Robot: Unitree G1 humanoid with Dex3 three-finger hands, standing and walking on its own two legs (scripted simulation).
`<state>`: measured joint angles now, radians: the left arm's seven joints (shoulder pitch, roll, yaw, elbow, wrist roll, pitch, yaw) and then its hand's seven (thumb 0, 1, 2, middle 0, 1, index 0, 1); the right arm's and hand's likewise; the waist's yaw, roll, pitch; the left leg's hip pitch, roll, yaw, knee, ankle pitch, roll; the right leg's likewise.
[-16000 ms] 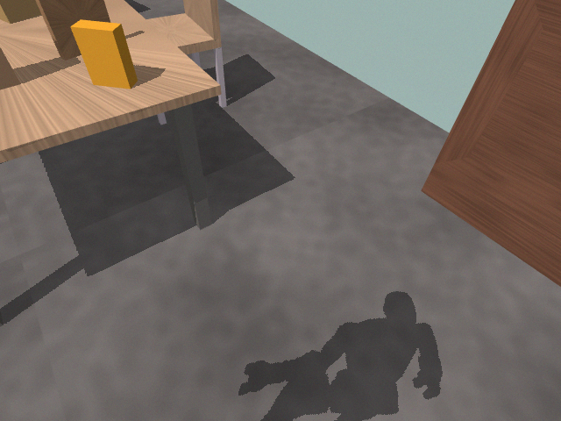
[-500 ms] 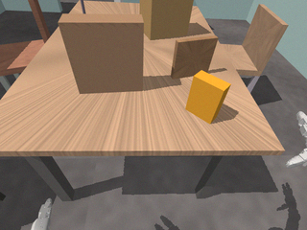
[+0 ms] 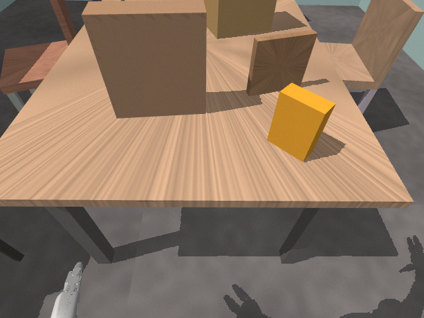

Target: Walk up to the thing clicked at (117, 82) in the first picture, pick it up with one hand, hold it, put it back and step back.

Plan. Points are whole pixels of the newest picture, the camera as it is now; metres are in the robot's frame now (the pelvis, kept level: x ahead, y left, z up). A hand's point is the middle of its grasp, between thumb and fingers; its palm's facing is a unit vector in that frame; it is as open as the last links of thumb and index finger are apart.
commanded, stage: go down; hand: right
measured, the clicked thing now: (297, 124) +0.57 -0.20 +0.04
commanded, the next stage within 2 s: approach in 1.74 s
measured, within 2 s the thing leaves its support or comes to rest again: neither
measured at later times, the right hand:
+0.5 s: hand out of the picture +0.40 -0.39 +0.16, palm faces +0.23 +0.97 +0.01, open 17.5 cm
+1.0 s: hand out of the picture +0.42 -0.40 +0.17, palm faces +0.25 +0.97 +0.03, open 17.7 cm
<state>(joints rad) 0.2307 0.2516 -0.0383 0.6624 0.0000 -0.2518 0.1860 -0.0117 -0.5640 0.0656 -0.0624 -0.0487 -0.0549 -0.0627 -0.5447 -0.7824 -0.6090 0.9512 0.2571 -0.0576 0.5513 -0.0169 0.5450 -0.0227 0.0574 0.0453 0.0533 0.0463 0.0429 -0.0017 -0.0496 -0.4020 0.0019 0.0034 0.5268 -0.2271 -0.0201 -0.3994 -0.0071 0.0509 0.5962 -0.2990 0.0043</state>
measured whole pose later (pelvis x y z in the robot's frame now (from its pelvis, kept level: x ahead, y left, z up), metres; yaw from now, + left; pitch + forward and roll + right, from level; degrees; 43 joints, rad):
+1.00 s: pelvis +0.01 -0.01 -0.01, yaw +1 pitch +12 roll +3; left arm 0.26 0.27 -0.06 0.54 0.01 -0.23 0.16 -0.01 -0.57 0.08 -0.06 -0.05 -0.05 -0.06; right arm -0.81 -0.97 -0.64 1.22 0.15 -0.08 0.54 -0.02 0.58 -0.02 0.05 0.04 0.05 0.05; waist 0.11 0.00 -0.09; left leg -0.56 -0.01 0.00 0.62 -0.27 -0.03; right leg -0.58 -0.02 0.05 0.75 -0.37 -0.01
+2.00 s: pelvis +0.01 -0.01 -0.02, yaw +1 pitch +14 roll +3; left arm 0.27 0.26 -0.06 0.51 0.02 -0.21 0.15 -0.01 -0.56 0.06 -0.06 -0.05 -0.06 -0.06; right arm -0.89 -1.02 -0.59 1.26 0.12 -0.04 0.54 -0.02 0.53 -0.02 0.06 0.04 0.05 0.04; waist 0.11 0.00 -0.11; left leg -0.60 -0.01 0.01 0.64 -0.28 -0.03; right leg -0.63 -0.02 0.06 0.78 -0.39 -0.01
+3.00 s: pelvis +0.00 -0.01 -0.05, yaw +2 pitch +20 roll +3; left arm 0.36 0.25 0.02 0.16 0.03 -0.07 0.00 -0.01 -0.57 0.08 -0.07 -0.06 -0.06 -0.07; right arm -0.97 -0.61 -0.50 1.17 0.04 -0.23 0.10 -0.02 0.46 -0.06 0.04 0.04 0.03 0.05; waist 0.20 -0.01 -0.13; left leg -0.88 -0.03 -0.01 0.91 -0.38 -0.03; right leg -0.87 -0.03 0.04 1.00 -0.48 0.00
